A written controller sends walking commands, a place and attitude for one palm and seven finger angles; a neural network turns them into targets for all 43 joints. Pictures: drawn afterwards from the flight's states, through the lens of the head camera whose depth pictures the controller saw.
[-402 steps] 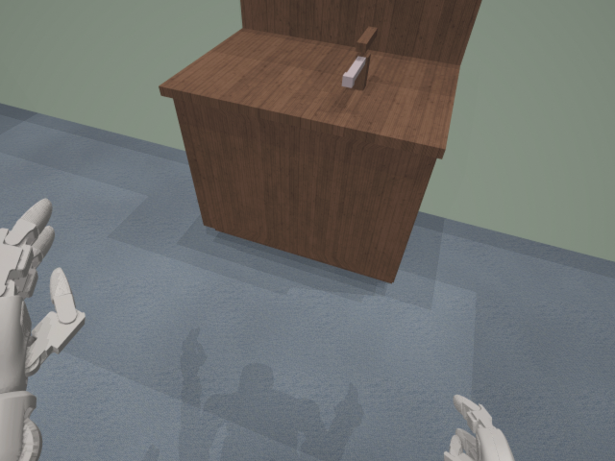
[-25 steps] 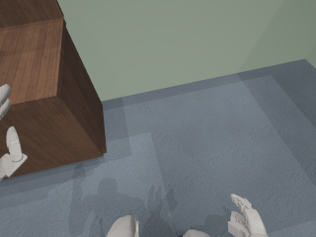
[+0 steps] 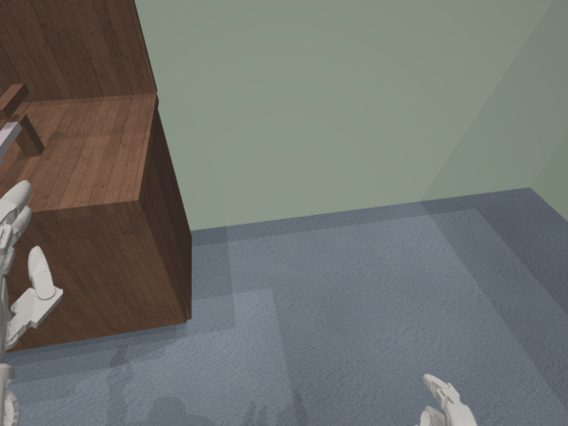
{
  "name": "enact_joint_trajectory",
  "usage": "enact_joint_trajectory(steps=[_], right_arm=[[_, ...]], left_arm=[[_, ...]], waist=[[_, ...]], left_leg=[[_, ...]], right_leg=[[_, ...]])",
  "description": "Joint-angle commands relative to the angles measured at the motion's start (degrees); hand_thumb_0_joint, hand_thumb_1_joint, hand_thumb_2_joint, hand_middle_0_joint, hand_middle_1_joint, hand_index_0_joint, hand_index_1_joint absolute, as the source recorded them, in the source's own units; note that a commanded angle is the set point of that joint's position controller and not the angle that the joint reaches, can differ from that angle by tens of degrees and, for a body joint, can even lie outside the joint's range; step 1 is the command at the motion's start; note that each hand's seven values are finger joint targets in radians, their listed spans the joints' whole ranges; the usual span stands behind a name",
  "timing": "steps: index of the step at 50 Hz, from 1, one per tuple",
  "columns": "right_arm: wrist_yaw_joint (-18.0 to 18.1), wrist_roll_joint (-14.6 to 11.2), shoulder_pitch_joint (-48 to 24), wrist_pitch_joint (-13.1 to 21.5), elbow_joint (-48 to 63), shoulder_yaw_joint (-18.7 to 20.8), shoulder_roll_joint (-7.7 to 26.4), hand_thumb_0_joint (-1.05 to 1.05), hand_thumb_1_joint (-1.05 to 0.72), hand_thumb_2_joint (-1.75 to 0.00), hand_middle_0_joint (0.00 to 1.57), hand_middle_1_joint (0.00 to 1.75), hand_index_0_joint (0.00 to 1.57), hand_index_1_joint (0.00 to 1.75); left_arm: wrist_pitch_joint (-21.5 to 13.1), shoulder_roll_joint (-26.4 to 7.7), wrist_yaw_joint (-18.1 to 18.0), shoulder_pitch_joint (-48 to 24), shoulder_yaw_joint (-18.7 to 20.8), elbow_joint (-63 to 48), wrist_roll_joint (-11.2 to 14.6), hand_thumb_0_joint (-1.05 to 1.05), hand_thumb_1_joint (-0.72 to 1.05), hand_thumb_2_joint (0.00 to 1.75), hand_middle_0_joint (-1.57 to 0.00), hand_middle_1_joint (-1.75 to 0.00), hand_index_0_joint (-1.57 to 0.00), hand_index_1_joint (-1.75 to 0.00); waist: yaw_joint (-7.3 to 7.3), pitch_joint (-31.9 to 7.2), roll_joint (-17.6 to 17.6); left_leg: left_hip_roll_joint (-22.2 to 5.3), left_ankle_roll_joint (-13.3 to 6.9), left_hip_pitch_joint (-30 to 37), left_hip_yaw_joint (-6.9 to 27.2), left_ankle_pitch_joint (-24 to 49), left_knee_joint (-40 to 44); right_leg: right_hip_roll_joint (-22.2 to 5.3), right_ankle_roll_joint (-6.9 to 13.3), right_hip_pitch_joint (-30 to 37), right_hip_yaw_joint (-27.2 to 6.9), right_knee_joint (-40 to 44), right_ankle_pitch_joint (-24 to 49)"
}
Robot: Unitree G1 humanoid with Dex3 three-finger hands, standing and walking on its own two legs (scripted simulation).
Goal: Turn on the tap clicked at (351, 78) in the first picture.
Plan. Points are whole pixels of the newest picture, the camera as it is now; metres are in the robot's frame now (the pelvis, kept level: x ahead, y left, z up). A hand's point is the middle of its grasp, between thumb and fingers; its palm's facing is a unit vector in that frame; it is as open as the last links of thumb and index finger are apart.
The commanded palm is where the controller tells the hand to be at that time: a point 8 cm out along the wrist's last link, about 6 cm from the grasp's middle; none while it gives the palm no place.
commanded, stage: take the last steps up to it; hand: left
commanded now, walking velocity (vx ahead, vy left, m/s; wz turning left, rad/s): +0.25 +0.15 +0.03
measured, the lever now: out of the picture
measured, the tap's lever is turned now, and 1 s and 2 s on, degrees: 0 0 0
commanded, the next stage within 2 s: come to a stop and stand still in 0.80 s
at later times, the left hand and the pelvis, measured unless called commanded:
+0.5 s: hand (39, 238) +0.28 +0.32 +0.17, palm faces +0.40 -0.79 -0.47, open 7.4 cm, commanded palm +0.21 +0.35 +0.18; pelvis +0.05 +0.07 +0.00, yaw -1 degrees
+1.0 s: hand (32, 197) +0.35 +0.37 +0.16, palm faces +0.37 -0.81 -0.46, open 7.4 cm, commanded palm +0.30 +0.43 +0.18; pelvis +0.14 +0.14 -0.01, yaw +0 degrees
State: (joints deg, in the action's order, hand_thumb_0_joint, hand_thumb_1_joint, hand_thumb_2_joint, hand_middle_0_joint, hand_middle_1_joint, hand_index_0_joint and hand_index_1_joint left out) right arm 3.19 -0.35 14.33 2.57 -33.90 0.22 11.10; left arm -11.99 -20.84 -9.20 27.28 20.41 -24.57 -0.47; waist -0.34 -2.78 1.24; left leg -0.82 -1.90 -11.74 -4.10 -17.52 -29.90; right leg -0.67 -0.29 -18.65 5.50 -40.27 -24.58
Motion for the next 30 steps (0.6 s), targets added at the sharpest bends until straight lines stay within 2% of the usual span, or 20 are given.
enact_joint_trajectory(steps=[1, 2, 3, 4, 5, 6, 8, 9, 11, 12, 14, 16, 17, 18, 19, 20, 21, 24, 28, 30], right_arm=[[0.37, 0.00, -6.01, 3.62, 6.55, 2.31, 7.92, 0.00, -0.90, -0.90, 0.20, 0.30, 0.20, 0.30], [0.34, 0.09, -6.26, 3.53, 6.23, 2.23, 7.80, 0.00, -0.90, -0.90, 0.20, 0.30, 0.20, 0.30], [0.22, 0.17, -6.13, 3.22, 6.23, 2.24, 7.37, 0.00, -0.90, -0.90, 0.20, 0.30, 0.20, 0.30], [0.05, 0.10, -6.33, 3.00, 6.61, 2.45, 6.44, 0.00, -0.90, -0.90, 0.20, 0.30, 0.20, 0.30], [-0.18, -0.22, -7.58, 3.13, 6.52, 3.20, 7.28, 0.00, -0.90, -0.90, 0.20, 0.30, 0.20, 0.30], [-0.28, -0.09, -7.47, 2.96, 6.05, 3.67, 8.08, 0.00, -0.90, -0.90, 0.20, 0.30, 0.20, 0.30], [-0.54, 0.16, -8.29, 1.63, 5.78, 2.64, 7.14, 0.00, -0.90, -0.90, 0.20, 0.30, 0.20, 0.30], [-0.60, 0.22, -8.53, 1.19, 5.93, 1.88, 5.67, 0.00, -0.90, -0.90, 0.20, 0.30, 0.20, 0.30], [-0.68, 0.43, -8.82, 1.08, 6.20, 1.19, 4.38, 0.00, -0.90, -0.90, 0.20, 0.30, 0.20, 0.30], [-0.54, 0.51, -9.44, 1.28, 6.63, 1.36, 4.12, 0.00, -0.90, -0.90, 0.20, 0.30, 0.20, 0.30], [-0.18, 0.54, -8.58, 1.93, 7.03, 1.90, 4.29, 0.00, -0.90, -0.90, 0.20, 0.30, 0.20, 0.30], [0.50, 0.50, -6.80, 2.42, 6.94, 2.80, 4.86, 0.00, -0.90, -0.90, 0.20, 0.30, 0.20, 0.30], [0.82, 0.22, -5.76, 2.73, 7.15, 3.41, 5.64, 0.00, -0.90, -0.90, 0.20, 0.30, 0.20, 0.30], [1.02, -0.13, -4.83, 3.07, 7.40, 4.08, 7.09, 0.00, -0.90, -0.90, 0.20, 0.30, 0.20, 0.30], [0.63, -0.34, -5.15, 3.47, 7.92, 4.30, 7.46, 0.00, -0.90, -0.90, 0.20, 0.30, 0.20, 0.30], [0.56, -0.05, -5.09, 3.86, 6.73, 4.21, 6.98, 0.00, -0.90, -0.90, 0.20, 0.30, 0.20, 0.30], [0.54, 0.41, -6.07, 3.98, 6.03, 3.95, 7.01, 0.00, -0.90, -0.90, 0.20, 0.30, 0.20, 0.30], [-0.25, -0.77, -5.86, 5.06, 5.53, 4.35, 7.40, 0.00, -0.90, -0.90, 0.20, 0.30, 0.20, 0.30], [-0.47, -0.75, -5.79, 5.05, 5.88, 3.19, 6.94, 0.00, -0.90, -0.90, 0.20, 0.30, 0.20, 0.30], [-0.17, -0.42, -6.28, 4.52, 5.91, 2.72, 6.75, 0.00, -0.90, -0.90, 0.20, 0.30, 0.20, 0.30]], left_arm=[[-3.29, -7.06, 0.01, -10.23, 1.83, -10.92, 0.15, 0.00, 0.90, 0.90, -0.20, -0.30, -0.20, -0.30], [-3.30, -7.69, 0.02, -10.85, 2.26, -10.07, 0.08, 0.00, 0.90, 0.90, -0.20, -0.30, -0.20, -0.30], [-3.30, -8.64, -0.04, -10.91, 2.78, -9.08, -0.32, 0.00, 0.90, 0.90, -0.20, -0.30, -0.20, -0.30], [-3.60, -10.15, -0.19, -12.10, 3.69, -9.87, 0.11, 0.00, 0.90, 0.90, -0.20, -0.30, -0.20, -0.30], [-3.79, -10.83, -0.28, -12.94, 4.60, -9.93, 0.68, 0.00, 0.90, 0.90, -0.20, -0.30, -0.20, -0.30], [-3.91, -10.39, -0.17, -12.88, 4.38, -9.99, 0.80, 0.00, 0.90, 0.90, -0.20, -0.30, -0.20, -0.30], [-4.43, -11.67, -0.08, -8.33, 6.52, -12.03, 0.96, 0.00, 0.90, 0.90, -0.20, -0.30, -0.20, -0.30], [-5.09, -11.09, -0.09, -6.47, 6.49, -13.91, 1.10, 0.00, 0.90, 0.90, -0.20, -0.30, -0.20, -0.30], [-5.98, -11.62, -0.57, -4.02, 8.21, -16.28, 1.04, 0.00, 0.90, 0.90, -0.20, -0.30, -0.20, -0.30], [-6.07, -11.60, -0.84, -2.54, 8.77, -17.27, 1.05, 0.00, 0.90, 0.90, -0.20, -0.30, -0.20, -0.30], [-5.75, -11.08, -1.26, -2.18, 8.40, -19.87, 1.38, 0.00, 0.90, 0.90, -0.20, -0.30, -0.20, -0.30], [-5.70, -10.92, -1.45, -2.12, 8.62, -20.79, 1.39, 0.00, 0.90, 0.90, -0.20, -0.30, -0.20, -0.30], [-5.91, -10.54, -1.39, -2.55, 8.36, -21.33, 1.42, 0.00, 0.90, 0.90, -0.20, -0.30, -0.20, -0.30], [-6.00, -9.31, -1.27, -1.23, 7.38, -21.30, 1.58, 0.00, 0.90, 0.90, -0.20, -0.30, -0.20, -0.30], [-6.38, -9.06, -1.25, -2.05, 6.77, -22.75, 1.25, 0.00, 0.90, 0.90, -0.20, -0.30, -0.20, -0.30], [-6.46, -10.60, -1.10, -0.75, 8.06, -17.79, 0.61, 0.00, 0.90, 0.90, -0.20, -0.30, -0.20, -0.30], [-6.18, -11.11, -0.91, -1.16, 8.71, -16.74, 0.91, 0.00, 0.90, 0.90, -0.20, -0.30, -0.20, -0.30], [-6.26, -8.52, -0.48, -2.88, 6.18, -19.63, 1.32, 0.00, 0.90, 0.90, -0.20, -0.30, -0.20, -0.30], [-4.71, -8.72, -0.31, 1.44, 5.94, -18.40, 1.86, 0.00, 0.90, 0.90, -0.20, -0.30, -0.20, -0.30], [-4.31, -10.02, -0.36, 1.58, 7.37, -17.67, 1.70, 0.00, 0.90, 0.90, -0.20, -0.30, -0.20, -0.30]], waist=[[0.33, 4.82, 7.16], [0.25, 3.74, 4.14], [0.46, 3.26, -1.59], [0.70, 2.03, -13.70], [-0.39, 1.77, -17.75], [-0.16, 3.81, -14.95], [-0.19, 3.41, -6.88], [-0.02, 2.97, -6.05], [-0.28, -0.12, -9.24], [-1.02, -1.15, -9.68], [-0.45, -2.84, -8.49], [0.21, -4.01, -3.36], [0.77, -4.67, 2.04], [1.33, -5.04, 11.43], [1.11, -4.82, 17.50], [1.25, -3.17, 14.20], [1.23, -1.35, 13.58], [1.06, -1.56, 11.67], [0.91, -2.66, 12.36], [0.34, -3.55, 8.40]], left_leg=[[-10.64, -4.67, -9.84, 8.70, -4.39, 8.67], [-9.65, -3.77, -12.28, 7.52, -3.59, 4.52], [-6.48, -2.27, -16.90, 4.23, -4.04, -3.42], [-1.39, 0.44, -23.66, -0.30, -7.42, -14.51], [-0.98, 1.64, -25.57, 1.37, -12.28, -25.86], [-2.85, 2.20, -25.34, 5.72, -9.49, -31.26], [-5.48, 2.21, -23.81, 6.78, -7.55, -29.65], [-6.31, 1.97, -20.33, 5.88, -6.07, -25.53], [-5.30, 1.83, -13.94, 1.44, -3.86, -14.53], [-3.61, 1.79, -11.43, -1.12, -2.71, -10.44], [-1.00, 2.11, -5.74, -4.48, 1.90, -2.80], [0.23, 2.27, 0.88, -6.50, 6.52, 3.82], [-1.60, 1.41, 4.90, -4.36, 7.38, 5.98], [-9.90, -2.31, 10.14, 6.60, 11.57, 7.98], [-17.83, -7.09, 13.23, 16.82, 19.39, 10.10], [-20.34, -10.36, 9.37, 20.70, 15.82, 12.26], [-20.48, -11.63, 6.59, 20.20, 14.82, 12.21], [-14.86, -8.27, 7.78, 8.97, 22.02, 7.80], [-12.25, -5.73, 3.97, 4.58, 21.96, 6.17], [-12.05, -4.29, -0.96, 4.52, 19.94, 1.41]], right_leg=[[-1.11, -0.41, 7.66, 2.42, 11.97, 3.29], [-3.03, 0.66, 11.90, -0.16, 15.58, 5.35], [-9.09, 3.91, 14.79, -9.23, 18.67, 4.24], [-18.61, 8.48, 18.37, -24.88, 22.63, 4.72], [-25.39, 12.04, 16.65, -33.81, 27.18, 1.34], [-26.15, 13.05, 12.61, -33.58, 29.53, -3.18], [-24.62, 13.17, 9.69, -26.85, 27.23, 1.90], [-23.01, 11.58, 7.94, -19.84, 25.76, 7.54], [-19.00, 9.37, 8.48, -10.68, 22.77, 14.68], [-17.28, 8.78, 9.65, -9.63, 21.67, 17.17], [-15.40, 6.93, 10.26, -7.84, 19.16, 15.99], [-12.19, 4.54, 9.10, -5.55, 13.27, 15.41], [-10.10, 2.93, 6.61, -4.12, 6.84, 15.95], [-5.29, 0.01, -1.37, 0.31, -3.87, 8.60], [-1.63, -1.30, -10.35, 1.79, -15.14, -9.86], [-2.02, -0.63, -12.35, -0.29, -21.85, -12.74], [-4.25, -0.75, -13.49, -1.68, -22.51, -10.81], [-3.68, -1.35, -10.92, 1.51, -11.98, -4.88], [-1.13, -1.03, -0.63, 5.08, 3.26, 1.79], [-1.58, -0.28, 8.30, 4.47, 12.87, 8.04]])
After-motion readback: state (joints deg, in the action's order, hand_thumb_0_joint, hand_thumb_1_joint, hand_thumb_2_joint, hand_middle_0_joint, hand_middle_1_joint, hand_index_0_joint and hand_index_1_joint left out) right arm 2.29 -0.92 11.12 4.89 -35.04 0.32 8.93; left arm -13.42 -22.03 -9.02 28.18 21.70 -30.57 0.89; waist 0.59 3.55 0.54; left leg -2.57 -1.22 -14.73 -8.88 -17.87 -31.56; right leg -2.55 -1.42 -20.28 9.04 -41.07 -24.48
